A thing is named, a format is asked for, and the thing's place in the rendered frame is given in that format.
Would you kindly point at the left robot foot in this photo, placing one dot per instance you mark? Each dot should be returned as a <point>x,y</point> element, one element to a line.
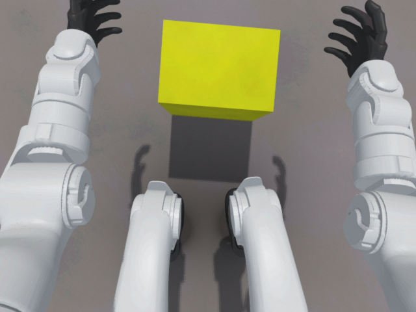
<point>174,253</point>

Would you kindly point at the left robot hand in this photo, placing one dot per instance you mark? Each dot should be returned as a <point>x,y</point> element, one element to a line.
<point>81,16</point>

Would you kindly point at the right robot hand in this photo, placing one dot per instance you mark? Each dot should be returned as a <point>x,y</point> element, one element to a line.
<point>370,43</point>

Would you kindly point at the robot foot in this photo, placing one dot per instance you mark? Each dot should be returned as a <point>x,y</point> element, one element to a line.
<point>238,249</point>
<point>174,253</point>

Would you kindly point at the right robot upper arm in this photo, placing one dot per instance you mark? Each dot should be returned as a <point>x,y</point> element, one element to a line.
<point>382,226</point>

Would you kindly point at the right robot foot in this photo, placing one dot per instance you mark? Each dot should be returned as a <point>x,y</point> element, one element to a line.
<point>238,249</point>

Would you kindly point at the carton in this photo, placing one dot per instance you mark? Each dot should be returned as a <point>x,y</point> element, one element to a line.
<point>218,71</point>

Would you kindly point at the robot right forearm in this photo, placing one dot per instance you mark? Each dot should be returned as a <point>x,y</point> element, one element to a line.
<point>383,133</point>

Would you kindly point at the left robot upper arm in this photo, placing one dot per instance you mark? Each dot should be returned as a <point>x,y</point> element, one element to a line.
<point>40,206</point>

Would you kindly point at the robot left forearm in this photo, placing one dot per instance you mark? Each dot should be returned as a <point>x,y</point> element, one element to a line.
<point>62,104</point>

